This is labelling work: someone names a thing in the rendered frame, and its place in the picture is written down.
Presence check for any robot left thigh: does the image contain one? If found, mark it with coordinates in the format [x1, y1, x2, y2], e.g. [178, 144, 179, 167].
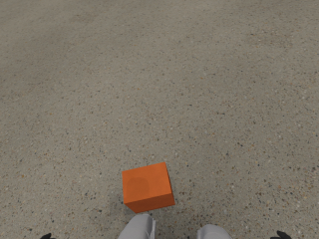
[118, 214, 157, 239]

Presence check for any robot right thigh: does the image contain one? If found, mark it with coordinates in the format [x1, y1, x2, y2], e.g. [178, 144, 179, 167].
[196, 224, 232, 239]

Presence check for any robot thigh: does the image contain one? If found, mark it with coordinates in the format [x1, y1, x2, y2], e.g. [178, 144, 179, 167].
[118, 214, 157, 239]
[196, 224, 232, 239]

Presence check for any carton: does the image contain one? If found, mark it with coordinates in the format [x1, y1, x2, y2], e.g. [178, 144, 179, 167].
[122, 162, 175, 213]

